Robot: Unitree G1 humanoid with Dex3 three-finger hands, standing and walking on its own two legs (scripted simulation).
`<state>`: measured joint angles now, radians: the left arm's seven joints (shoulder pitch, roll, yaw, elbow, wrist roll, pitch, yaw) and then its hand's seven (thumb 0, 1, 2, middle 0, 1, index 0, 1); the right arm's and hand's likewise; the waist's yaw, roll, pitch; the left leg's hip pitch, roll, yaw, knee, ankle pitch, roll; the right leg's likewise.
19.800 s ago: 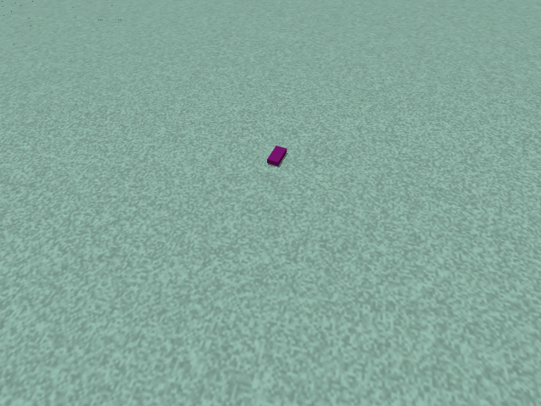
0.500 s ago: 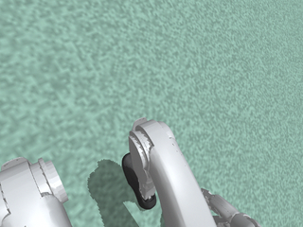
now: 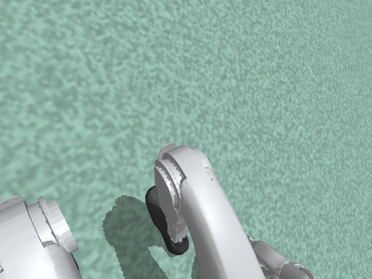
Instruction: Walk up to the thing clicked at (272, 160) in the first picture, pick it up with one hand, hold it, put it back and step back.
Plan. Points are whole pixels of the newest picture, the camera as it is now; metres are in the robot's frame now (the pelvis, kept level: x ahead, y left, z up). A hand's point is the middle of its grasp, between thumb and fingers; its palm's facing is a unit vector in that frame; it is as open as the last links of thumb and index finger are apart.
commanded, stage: close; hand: left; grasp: from above
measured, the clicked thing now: out of the picture +0.45 +0.35 -0.28
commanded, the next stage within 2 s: settle in 1.44 s
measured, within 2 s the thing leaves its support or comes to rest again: leaves its support in 1.82 s
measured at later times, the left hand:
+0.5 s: hand out of the picture +0.43 +0.34 -0.25, palm faces -0.44 -0.16 -0.88, open 11.8 cm
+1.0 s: hand out of the picture +0.43 +0.34 -0.25, palm faces -0.43 -0.15 -0.89, open 9.6 cm
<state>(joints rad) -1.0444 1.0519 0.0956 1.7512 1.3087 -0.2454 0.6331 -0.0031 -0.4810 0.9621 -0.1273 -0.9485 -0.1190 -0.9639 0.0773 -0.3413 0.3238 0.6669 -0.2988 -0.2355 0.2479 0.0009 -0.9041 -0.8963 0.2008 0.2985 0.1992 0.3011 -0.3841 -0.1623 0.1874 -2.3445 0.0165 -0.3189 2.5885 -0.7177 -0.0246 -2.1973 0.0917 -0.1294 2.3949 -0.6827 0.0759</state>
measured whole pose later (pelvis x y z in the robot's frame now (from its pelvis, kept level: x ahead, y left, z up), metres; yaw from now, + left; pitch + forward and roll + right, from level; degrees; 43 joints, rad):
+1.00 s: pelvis +0.00 +0.00 +0.01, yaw +0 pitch +25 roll -16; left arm -1.05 1.07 0.09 1.74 1.29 -0.24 0.62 -0.01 0.17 0.41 -0.61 -0.56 -0.63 -0.53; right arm 0.07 -0.36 0.33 0.65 -0.29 -0.24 0.23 0.00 -0.90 -0.89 0.20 0.30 0.20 0.30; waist -0.38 -0.17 0.20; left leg -2.34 0.02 -0.32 2.57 -0.71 -0.02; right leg -2.19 0.09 -0.14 2.37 -0.67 0.08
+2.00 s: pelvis +0.00 +0.00 +0.01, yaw +1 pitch +28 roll -15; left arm -0.99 0.98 0.11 1.50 1.26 -0.20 0.48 0.00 0.15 0.18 -0.84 -0.29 -0.87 -0.24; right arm 0.12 -0.34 0.25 0.66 -0.25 -0.18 0.24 0.00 -0.91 -0.89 0.20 0.30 0.20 0.30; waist -0.33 -0.11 0.11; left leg -2.36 0.01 -0.30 2.54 -0.70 -0.03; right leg -2.22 0.06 -0.13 2.37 -0.68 0.07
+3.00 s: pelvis -0.01 -0.01 +0.07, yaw +8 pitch +34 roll -9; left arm -0.81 0.74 0.05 1.08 1.14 -0.15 0.11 0.00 0.14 0.23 -0.81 -0.35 -0.83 -0.32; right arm 0.20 -0.29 0.04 0.65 -0.07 0.04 0.12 0.00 -0.92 -0.90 0.20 0.30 0.20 0.30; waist -0.20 0.03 -0.09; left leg -2.24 0.01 -0.15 2.27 -0.63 -0.01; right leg -2.13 0.00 -0.03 2.19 -0.65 0.06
